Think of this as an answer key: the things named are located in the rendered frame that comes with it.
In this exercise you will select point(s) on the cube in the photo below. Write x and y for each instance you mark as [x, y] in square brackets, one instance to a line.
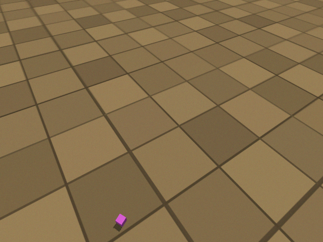
[121, 220]

